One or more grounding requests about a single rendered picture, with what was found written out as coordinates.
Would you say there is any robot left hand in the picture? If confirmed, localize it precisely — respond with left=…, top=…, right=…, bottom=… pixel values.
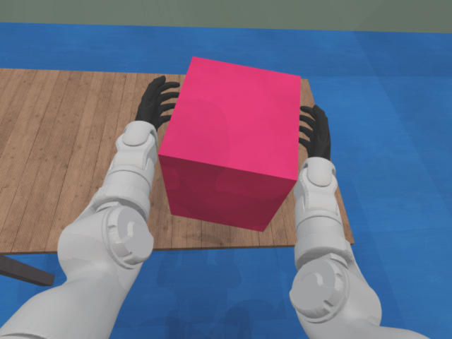
left=135, top=76, right=180, bottom=132

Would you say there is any robot right upper arm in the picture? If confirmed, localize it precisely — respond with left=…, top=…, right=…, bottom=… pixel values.
left=289, top=258, right=430, bottom=339

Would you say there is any table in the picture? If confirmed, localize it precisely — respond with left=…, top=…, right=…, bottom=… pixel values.
left=0, top=68, right=355, bottom=286

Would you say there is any carton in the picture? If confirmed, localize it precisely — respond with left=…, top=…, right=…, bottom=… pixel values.
left=158, top=56, right=301, bottom=232

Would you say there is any robot left upper arm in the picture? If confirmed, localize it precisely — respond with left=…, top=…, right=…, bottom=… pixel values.
left=0, top=205, right=154, bottom=339

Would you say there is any left robot forearm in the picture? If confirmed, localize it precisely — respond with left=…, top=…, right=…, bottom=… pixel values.
left=57, top=121, right=157, bottom=258

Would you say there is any right robot forearm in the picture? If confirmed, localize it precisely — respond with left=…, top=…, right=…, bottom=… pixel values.
left=294, top=157, right=368, bottom=285

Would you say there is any robot right hand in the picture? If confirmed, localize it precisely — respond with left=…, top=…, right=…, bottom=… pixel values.
left=299, top=105, right=331, bottom=161

